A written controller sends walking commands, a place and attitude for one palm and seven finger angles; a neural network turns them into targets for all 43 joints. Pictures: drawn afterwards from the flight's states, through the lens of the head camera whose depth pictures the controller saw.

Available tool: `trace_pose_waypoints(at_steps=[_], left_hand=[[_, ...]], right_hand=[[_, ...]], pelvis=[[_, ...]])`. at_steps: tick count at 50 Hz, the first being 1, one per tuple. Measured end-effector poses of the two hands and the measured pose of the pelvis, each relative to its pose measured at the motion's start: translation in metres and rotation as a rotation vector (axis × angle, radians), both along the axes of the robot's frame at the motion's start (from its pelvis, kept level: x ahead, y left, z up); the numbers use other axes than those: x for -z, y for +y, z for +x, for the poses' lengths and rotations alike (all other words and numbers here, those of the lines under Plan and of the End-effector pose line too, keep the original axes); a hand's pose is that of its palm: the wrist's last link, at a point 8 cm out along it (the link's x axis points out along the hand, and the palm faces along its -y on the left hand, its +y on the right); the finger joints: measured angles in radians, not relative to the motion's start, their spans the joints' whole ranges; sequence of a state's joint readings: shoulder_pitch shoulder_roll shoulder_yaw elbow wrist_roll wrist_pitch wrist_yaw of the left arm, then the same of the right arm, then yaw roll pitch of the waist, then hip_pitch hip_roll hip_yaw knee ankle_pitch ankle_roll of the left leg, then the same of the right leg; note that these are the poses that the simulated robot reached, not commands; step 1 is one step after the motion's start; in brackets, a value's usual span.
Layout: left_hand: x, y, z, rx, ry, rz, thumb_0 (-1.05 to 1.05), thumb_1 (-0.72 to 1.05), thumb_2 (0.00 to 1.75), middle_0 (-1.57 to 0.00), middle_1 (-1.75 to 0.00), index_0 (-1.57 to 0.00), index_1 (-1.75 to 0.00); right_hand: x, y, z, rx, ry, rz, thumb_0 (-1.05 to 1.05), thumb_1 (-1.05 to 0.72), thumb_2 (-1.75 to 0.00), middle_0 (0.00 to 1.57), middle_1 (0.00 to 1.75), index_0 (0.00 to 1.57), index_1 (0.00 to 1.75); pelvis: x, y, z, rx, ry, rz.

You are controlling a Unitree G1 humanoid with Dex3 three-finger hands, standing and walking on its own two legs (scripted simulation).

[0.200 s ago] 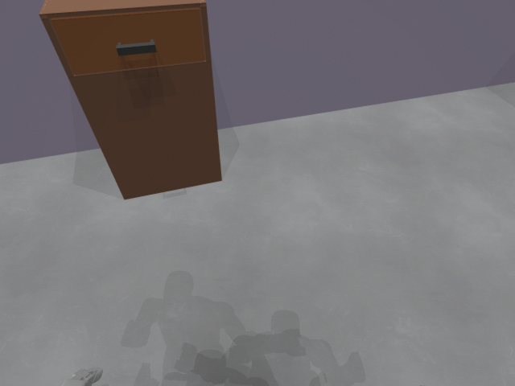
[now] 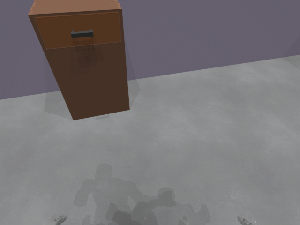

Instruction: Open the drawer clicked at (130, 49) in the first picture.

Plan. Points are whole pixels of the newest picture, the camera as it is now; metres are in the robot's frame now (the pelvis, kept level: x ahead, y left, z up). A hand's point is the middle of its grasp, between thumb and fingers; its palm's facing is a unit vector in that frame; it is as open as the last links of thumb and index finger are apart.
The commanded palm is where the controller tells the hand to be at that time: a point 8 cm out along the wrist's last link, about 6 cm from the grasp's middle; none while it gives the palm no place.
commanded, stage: stand and wait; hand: left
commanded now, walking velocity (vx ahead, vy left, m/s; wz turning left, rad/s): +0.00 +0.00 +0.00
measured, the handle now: (82, 32) +1.11 +0.49 +0.00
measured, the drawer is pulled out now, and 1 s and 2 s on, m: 0.00 0.00 0.00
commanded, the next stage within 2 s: look at it before walking up in 0.62 s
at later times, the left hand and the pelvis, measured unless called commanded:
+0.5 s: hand out of the picture +0.05 +0.24 -0.15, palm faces -0.03 -0.94 -0.33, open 7.3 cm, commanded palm none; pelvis -0.02 -0.01 +0.01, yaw +0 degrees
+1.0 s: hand out of the picture +0.05 +0.23 -0.15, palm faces -0.04 -0.94 -0.33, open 7.3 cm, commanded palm none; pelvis -0.03 -0.02 +0.01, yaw +0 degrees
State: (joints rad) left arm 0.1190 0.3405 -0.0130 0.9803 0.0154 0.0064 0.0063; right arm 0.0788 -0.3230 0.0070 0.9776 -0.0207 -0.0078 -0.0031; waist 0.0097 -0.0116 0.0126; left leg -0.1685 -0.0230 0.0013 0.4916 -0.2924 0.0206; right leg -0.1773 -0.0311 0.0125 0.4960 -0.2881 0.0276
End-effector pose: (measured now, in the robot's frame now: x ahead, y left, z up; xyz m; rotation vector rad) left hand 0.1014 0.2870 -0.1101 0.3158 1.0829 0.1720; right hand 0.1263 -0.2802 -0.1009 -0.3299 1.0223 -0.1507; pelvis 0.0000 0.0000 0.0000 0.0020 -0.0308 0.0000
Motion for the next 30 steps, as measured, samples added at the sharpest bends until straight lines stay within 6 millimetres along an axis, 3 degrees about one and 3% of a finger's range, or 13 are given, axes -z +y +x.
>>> trace_pose_waypoints(at_steps=[7,19,30], left_hand=[[0.004,-0.007,-0.017,-0.011,0.038,-0.013,0.0,0.91,0.9,-0.2,-0.3,-0.21,-0.3],[0.007,-0.007,-0.054,-0.03,0.125,-0.004,0.0,0.91,0.9,-0.2,-0.3,-0.21,-0.3],[0.005,-0.008,-0.062,-0.032,0.136,0.004,0.0,0.91,0.9,-0.2,-0.3,-0.21,-0.3]], right_hand=[[0.001,-0.006,-0.015,0.012,0.036,-0.002,0.0,-0.9,-0.9,0.21,0.3,0.21,0.3],[0.009,-0.021,-0.065,0.058,0.159,-0.012,0.0,-0.9,-0.9,0.2,0.3,0.21,0.3],[0.014,-0.022,-0.09,0.078,0.206,0.002,0.0,-0.9,-0.9,0.2,0.3,0.21,0.3]], pelvis=[[-0.002,-0.005,-0.005,-0.001,-0.006,0.0],[-0.005,-0.01,-0.017,0.001,-0.011,-0.001],[-0.006,-0.013,-0.024,0.002,-0.013,0.0]])
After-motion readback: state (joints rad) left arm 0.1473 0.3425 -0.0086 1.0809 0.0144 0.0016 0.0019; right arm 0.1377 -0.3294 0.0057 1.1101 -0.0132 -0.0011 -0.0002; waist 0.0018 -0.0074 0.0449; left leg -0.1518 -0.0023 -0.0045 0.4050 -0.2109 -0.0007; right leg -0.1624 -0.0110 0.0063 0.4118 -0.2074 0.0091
